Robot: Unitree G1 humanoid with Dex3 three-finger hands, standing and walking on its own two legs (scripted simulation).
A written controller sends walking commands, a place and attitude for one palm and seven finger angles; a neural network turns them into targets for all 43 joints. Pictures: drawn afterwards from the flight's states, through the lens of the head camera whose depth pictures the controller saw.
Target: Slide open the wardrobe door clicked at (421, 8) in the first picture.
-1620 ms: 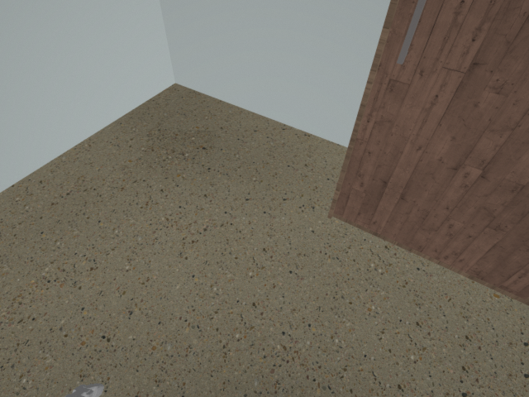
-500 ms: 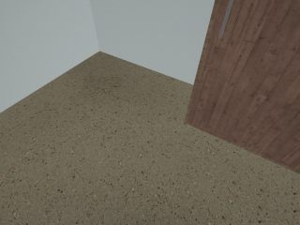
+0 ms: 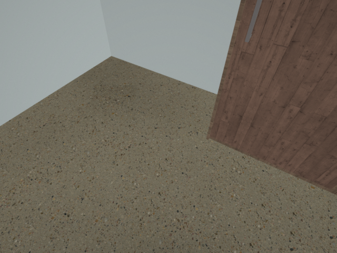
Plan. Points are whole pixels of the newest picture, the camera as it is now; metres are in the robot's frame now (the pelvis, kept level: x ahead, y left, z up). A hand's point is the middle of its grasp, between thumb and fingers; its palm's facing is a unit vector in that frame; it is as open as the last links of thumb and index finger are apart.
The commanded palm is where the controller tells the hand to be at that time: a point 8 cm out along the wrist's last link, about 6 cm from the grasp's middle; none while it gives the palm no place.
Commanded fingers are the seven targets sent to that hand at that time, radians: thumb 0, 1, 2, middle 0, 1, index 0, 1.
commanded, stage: walk to a spot facing it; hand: left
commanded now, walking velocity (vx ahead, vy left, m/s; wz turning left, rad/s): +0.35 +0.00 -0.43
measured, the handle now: (256, 14) +1.00 -0.30 +0.16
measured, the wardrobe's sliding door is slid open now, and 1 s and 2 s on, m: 0.00 0.00 0.00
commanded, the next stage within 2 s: turn to face it in 0.54 s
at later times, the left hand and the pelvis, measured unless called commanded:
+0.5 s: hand out of the picture +0.05 +0.16 -0.17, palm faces -0.06 -0.99 -0.15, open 7.4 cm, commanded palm none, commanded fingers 0.00 0.90 0.90 -0.20 -0.30 -0.20 -0.30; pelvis +0.13 -0.01 -0.01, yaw -9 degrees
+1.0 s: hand (143, 154) +0.48 +0.13 -0.16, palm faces -0.37 -0.88 -0.28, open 7.4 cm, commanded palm none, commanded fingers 0.00 0.90 0.90 -0.20 -0.30 -0.20 -0.30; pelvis +0.28 -0.01 -0.02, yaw -23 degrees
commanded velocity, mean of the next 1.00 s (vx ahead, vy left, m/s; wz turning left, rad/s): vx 0.18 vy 0.00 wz -0.35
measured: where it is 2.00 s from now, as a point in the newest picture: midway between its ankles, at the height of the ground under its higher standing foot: (202, 207)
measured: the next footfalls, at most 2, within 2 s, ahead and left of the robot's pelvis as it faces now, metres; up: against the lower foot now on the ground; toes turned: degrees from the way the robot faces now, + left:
left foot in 0.58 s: +0.33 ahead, +0.10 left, +0.00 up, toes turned -5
right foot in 0.96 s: +0.32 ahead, -0.14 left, +0.00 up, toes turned -29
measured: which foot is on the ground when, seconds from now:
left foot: down 0.00-0.26, up 0.28-0.56, down 0.58-0.96, up 0.98-1.00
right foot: down 0.00-0.58, up 0.60-0.94, down 0.96-1.00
